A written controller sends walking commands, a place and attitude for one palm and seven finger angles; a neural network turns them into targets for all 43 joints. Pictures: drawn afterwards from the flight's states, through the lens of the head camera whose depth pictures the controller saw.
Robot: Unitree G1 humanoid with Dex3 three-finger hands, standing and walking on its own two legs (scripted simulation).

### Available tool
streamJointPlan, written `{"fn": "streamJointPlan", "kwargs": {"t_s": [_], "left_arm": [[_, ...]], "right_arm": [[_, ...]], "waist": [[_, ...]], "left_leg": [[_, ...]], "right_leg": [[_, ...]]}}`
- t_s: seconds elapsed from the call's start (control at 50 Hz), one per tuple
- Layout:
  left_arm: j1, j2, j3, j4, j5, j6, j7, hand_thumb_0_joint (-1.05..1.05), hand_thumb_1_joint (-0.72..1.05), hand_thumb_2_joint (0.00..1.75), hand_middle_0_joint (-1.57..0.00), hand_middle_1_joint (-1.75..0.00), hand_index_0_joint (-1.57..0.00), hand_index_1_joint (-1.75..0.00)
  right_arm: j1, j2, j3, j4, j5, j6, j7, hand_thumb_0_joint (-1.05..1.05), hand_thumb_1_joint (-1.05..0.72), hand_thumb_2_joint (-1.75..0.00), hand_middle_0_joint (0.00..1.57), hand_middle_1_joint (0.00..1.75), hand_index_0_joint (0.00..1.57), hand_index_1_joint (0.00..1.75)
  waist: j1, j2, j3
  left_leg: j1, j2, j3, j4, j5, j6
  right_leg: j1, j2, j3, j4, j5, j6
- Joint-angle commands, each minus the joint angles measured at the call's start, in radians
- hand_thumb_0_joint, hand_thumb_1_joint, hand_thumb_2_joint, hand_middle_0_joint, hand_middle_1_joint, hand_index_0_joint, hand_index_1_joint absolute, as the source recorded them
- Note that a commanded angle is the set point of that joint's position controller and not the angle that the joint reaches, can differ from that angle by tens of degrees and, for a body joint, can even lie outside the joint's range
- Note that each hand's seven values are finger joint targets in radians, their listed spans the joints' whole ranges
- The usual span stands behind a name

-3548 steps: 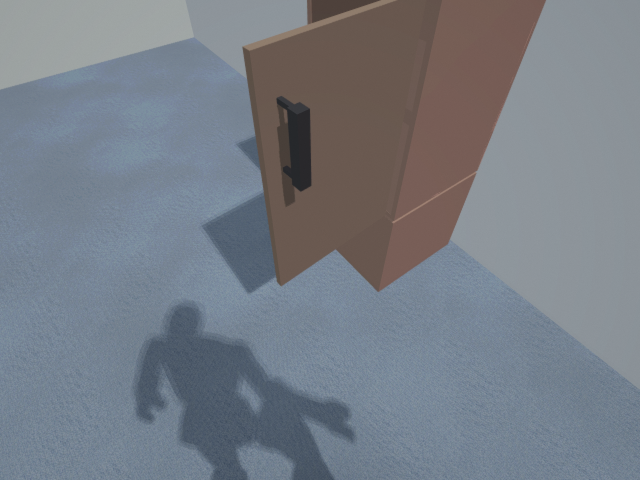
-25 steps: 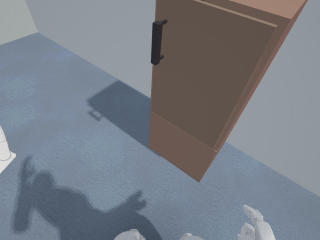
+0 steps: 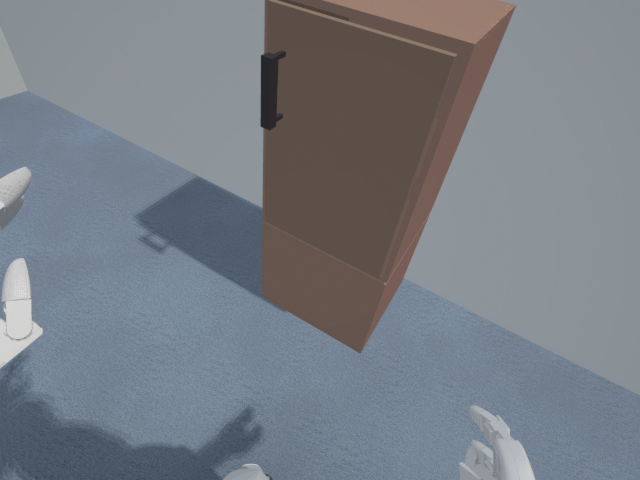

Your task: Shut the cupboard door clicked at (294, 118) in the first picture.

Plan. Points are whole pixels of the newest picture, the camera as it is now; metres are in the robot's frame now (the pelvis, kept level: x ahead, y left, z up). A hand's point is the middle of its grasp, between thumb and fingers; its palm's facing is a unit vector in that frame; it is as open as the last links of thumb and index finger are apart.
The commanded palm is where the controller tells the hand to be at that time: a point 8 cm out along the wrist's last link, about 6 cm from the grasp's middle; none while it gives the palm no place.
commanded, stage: stop stepping back and stand still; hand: left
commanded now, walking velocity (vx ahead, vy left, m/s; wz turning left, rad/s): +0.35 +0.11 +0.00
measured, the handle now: (274, 90) +0.86 +0.14 +0.10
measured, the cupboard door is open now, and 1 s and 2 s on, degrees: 0 0 0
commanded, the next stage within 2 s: let the arm hang, fingers relaxed in 0.60 s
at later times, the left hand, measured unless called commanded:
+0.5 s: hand out of the picture +0.16 +0.31 +0.21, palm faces +0.31 -0.77 -0.56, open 7.4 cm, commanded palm +0.12 +0.34 +0.19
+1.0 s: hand out of the picture +0.03 +0.24 -0.16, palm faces +0.02 -0.99 -0.14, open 7.1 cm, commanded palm none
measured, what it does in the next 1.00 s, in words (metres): steps on the spot: left foot, then right foot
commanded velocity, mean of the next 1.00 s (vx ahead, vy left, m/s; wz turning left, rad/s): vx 0.05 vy -0.05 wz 0.00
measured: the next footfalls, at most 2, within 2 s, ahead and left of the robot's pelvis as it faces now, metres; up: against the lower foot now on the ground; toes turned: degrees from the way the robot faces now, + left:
left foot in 0.12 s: +0.05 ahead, +0.16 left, +0.00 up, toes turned +0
right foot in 0.54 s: -0.05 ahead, -0.05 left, +0.00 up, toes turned -7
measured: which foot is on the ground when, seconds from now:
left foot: up 0.00-0.10, down 0.12-1.00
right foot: down 0.00-0.18, up 0.20-0.52, down 0.54-1.00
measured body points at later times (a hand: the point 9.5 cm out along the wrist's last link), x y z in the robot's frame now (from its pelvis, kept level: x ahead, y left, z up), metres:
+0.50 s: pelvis -0.04 +0.05 +0.03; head -0.05 +0.08 +0.48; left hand +0.14 +0.35 +0.24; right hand +0.09 -0.17 -0.06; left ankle +0.02 +0.12 -0.72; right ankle -0.08 -0.04 -0.71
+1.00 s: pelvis -0.05 +0.07 +0.01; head -0.02 +0.10 +0.46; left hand +0.03 +0.29 -0.14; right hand +0.05 -0.18 -0.11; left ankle +0.01 +0.16 -0.72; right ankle -0.09 -0.04 -0.72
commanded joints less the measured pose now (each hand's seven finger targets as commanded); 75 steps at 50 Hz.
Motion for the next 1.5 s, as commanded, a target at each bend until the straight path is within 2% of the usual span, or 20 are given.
{"fn": "streamJointPlan", "kwargs": {"t_s": [0.0,0.06,0.1,0.14,0.18,0.26,0.3,0.38,0.46,0.54,0.6,0.66,0.68,0.74,0.78,0.82,0.86,1.0,1.2,1.48], "left_arm": [[-0.168,0.088,0.086,0.033,0.014,0.045,0.070,0.00,0.90,0.90,-0.20,-0.30,-0.20,-0.30],[-0.436,0.015,-0.040,0.226,0.044,0.074,0.079,0.00,0.90,0.90,-0.20,-0.30,-0.20,-0.30],[-0.533,-0.022,-0.104,0.255,0.052,0.080,0.082,0.00,0.90,0.90,-0.20,-0.30,-0.20,-0.30],[-0.514,0.007,-0.093,0.091,0.057,0.056,0.085,0.00,0.90,0.90,-0.20,-0.30,-0.20,-0.30],[-0.401,0.048,-0.047,-0.195,0.030,0.018,0.075,0.00,0.90,0.90,-0.20,-0.30,-0.20,-0.30],[-0.032,0.115,0.079,-0.429,0.018,0.000,0.079,0.00,0.90,0.90,-0.20,-0.30,-0.20,-0.30],[0.105,0.132,0.126,-0.381,0.015,0.013,0.083,0.00,0.90,0.90,-0.20,-0.30,-0.20,-0.30],[0.113,0.104,0.149,-0.132,-0.002,0.049,0.088,0.00,0.90,0.90,-0.20,-0.30,-0.20,-0.30],[0.030,0.063,0.095,0.122,-0.002,0.102,0.078,0.00,0.90,0.90,-0.20,-0.30,-0.20,-0.30],[-0.127,0.036,0.000,0.140,0.008,0.117,0.071,0.00,0.90,0.90,-0.20,-0.30,-0.20,-0.30],[-0.305,-0.013,-0.086,0.079,0.037,0.117,0.075,0.00,0.90,0.90,-0.20,-0.30,-0.20,-0.30],[-0.458,0.037,-0.075,-0.051,0.062,0.083,0.098,0.00,0.90,0.90,-0.20,-0.30,-0.20,-0.30],[-0.280,-0.140,-0.372,0.758,0.138,0.232,-0.047,0.00,0.90,0.90,-0.20,-0.30,-0.20,-0.30],[-0.204,-0.253,-0.400,0.812,0.114,0.330,-0.083,0.00,0.90,0.90,-0.20,-0.30,-0.20,-0.30],[-0.260,-0.214,-0.404,0.910,0.115,0.320,-0.089,0.00,0.90,0.90,-0.20,-0.30,-0.20,-0.30],[-0.279,-0.172,-0.411,1.037,0.112,0.305,-0.087,0.00,0.90,0.90,-0.20,-0.30,-0.20,-0.30],[-0.297,-0.160,-0.424,1.167,0.108,0.291,-0.084,0.00,0.90,0.90,-0.20,-0.30,-0.20,-0.30],[-0.273,-0.226,-0.441,1.454,0.095,0.298,-0.068,0.00,0.90,0.90,-0.20,-0.30,-0.20,-0.30],[-0.221,-0.254,-0.471,1.682,0.094,0.303,-0.068,0.00,0.90,0.90,-0.20,-0.30,-0.20,-0.30],[-0.150,-0.292,-0.475,1.785,0.094,0.302,-0.056,0.00,0.90,0.90,-0.20,-0.30,-0.20,-0.30]], "right_arm": [[-0.087,-0.135,-0.041,-0.108,-0.007,-0.011,-0.031,0.00,-0.90,-0.90,0.20,0.30,0.20,0.30],[-0.068,-0.163,-0.029,-0.087,0.001,-0.040,-0.041,0.00,-0.90,-0.90,0.20,0.30,0.20,0.30],[-0.059,-0.187,-0.040,-0.085,0.014,-0.060,-0.050,0.00,-0.90,-0.90,0.20,0.30,0.20,0.30],[-0.075,-0.205,-0.048,-0.123,0.017,-0.091,-0.056,0.00,-0.90,-0.90,0.20,0.30,0.20,0.30],[-0.047,-0.152,-0.044,-0.128,-0.013,-0.123,-0.024,0.00,-0.90,-0.90,0.20,0.30,0.20,0.30],[-0.049,-0.137,-0.048,-0.132,-0.021,-0.162,0.023,0.00,-0.90,-0.90,0.20,0.30,0.20,0.30],[-0.056,-0.130,-0.033,-0.118,-0.023,-0.146,0.025,0.00,-0.90,-0.90,0.20,0.30,0.20,0.30],[-0.043,-0.126,-0.024,-0.108,-0.034,-0.082,-0.011,0.00,-0.90,-0.90,0.20,0.30,0.20,0.30],[-0.025,-0.136,-0.029,-0.092,-0.024,-0.046,-0.033,0.00,-0.90,-0.90,0.20,0.30,0.20,0.30],[-0.039,-0.136,-0.030,-0.083,-0.021,-0.030,-0.017,0.00,-0.90,-0.90,0.20,0.30,0.20,0.30],[-0.076,-0.156,-0.041,-0.089,0.007,-0.053,-0.016,0.00,-0.90,-0.90,0.20,0.30,0.20,0.30],[-0.106,-0.146,-0.028,-0.081,-0.001,-0.079,-0.034,0.00,-0.90,-0.90,0.20,0.30,0.20,0.30],[-0.041,-0.327,-0.084,0.110,-0.045,-0.105,0.069,0.00,-0.90,-0.90,0.20,0.30,0.20,0.30],[-0.014,-0.245,-0.041,0.067,-0.041,-0.006,0.055,0.00,-0.90,-0.90,0.20,0.30,0.20,0.30],[-0.033,-0.254,-0.037,0.057,-0.048,0.002,0.049,0.00,-0.90,-0.90,0.20,0.30,0.20,0.30],[-0.041,-0.246,-0.029,0.064,-0.045,0.005,0.048,0.00,-0.90,-0.90,0.20,0.30,0.20,0.30],[-0.025,-0.220,-0.025,0.103,-0.037,0.014,0.050,0.00,-0.90,-0.90,0.20,0.30,0.20,0.30],[0.014,-0.153,-0.013,0.248,-0.038,0.035,0.037,0.00,-0.90,-0.90,0.20,0.30,0.20,0.30],[0.109,-0.138,-0.021,0.402,-0.027,0.058,0.030,0.00,-0.90,-0.90,0.20,0.30,0.20,0.30],[0.159,-0.082,-0.016,0.501,-0.025,0.059,0.026,0.00,-0.90,-0.90,0.20,0.30,0.20,0.30]], "waist": [[-0.022,-0.092,0.195],[-0.036,-0.130,0.316],[-0.023,-0.023,0.308],[0.015,0.223,0.163],[-0.010,0.364,-0.080],[0.017,0.227,-0.245],[0.015,0.299,-0.229],[-0.008,0.344,-0.104],[-0.007,0.147,-0.022],[-0.003,-0.170,0.001],[0.003,-0.250,0.023],[0.006,-0.027,0.076],[-0.048,0.092,0.155],[0.034,0.252,0.044],[0.042,0.117,0.049],[0.048,-0.094,-0.013],[0.028,-0.148,-0.089],[0.025,0.248,-0.103],[0.016,-0.030,0.094],[0.021,0.011,0.157]], "left_leg": [[0.185,0.008,-0.151,0.426,-0.175,-0.018],[0.143,0.033,-0.104,0.112,-0.173,0.015],[0.167,0.010,-0.121,-0.133,-0.122,0.030],[0.240,0.103,-0.321,-0.300,0.115,0.075],[0.470,0.161,-0.504,-0.390,0.276,-0.017],[0.530,0.181,-0.381,-0.385,0.100,0.042],[0.499,0.146,-0.268,-0.370,0.140,0.043],[0.316,0.127,-0.213,-0.476,-0.226,0.026],[0.135,0.082,-0.170,-0.437,-0.368,-0.010],[0.150,-0.009,-0.064,0.015,-0.110,0.004],[0.128,-0.005,-0.080,0.080,-0.138,0.023],[0.232,-0.009,-0.043,-0.059,-0.025,0.034],[0.293,0.054,-0.107,0.063,0.330,0.052],[0.125,0.131,-0.272,-0.175,0.209,0.122],[0.080,0.123,-0.325,-0.221,0.185,0.129],[0.127,0.078,-0.254,-0.158,0.275,0.091],[0.219,0.011,-0.147,-0.081,0.260,0.046],[0.326,0.037,-0.173,-0.195,0.230,0.052],[0.306,0.042,-0.188,-0.326,-0.071,0.053],[0.295,0.026,-0.158,-0.362,-0.122,0.050]], "right_leg": [[-0.642,-0.406,0.302,-0.409,-0.356,-0.177],[-0.500,-0.292,0.082,-0.288,-0.180,-0.078],[-0.396,-0.194,0.002,-0.125,-0.070,-0.037],[-0.268,-0.068,-0.043,0.065,0.118,0.007],[-0.290,-0.031,0.001,0.245,-0.056,0.002],[-0.245,-0.038,0.018,0.226,0.020,0.016],[-0.219,-0.022,-0.035,0.154,0.039,0.024],[-0.108,0.015,-0.118,-0.007,-0.025,0.007],[0.078,-0.017,-0.100,-0.214,0.041,-0.023],[-0.108,-0.338,0.250,-0.363,-0.017,-0.145],[-0.124,-0.321,0.191,-0.300,0.092,-0.139],[-0.181,-0.296,0.134,-0.216,0.227,-0.110],[-0.390,-0.300,-0.039,0.021,0.448,-0.076],[-0.207,-0.124,-0.066,0.143,0.021,0.007],[-0.119,-0.116,-0.048,0.100,0.063,0.005],[-0.037,-0.147,-0.006,-0.020,0.203,-0.009],[-0.025,-0.236,0.043,-0.089,0.336,-0.049],[-0.007,-0.188,-0.009,-0.130,0.219,-0.031],[-0.092,-0.182,-0.009,-0.226,0.081,-0.034],[-0.133,-0.183,0.000,-0.226,0.039,-0.033]]}}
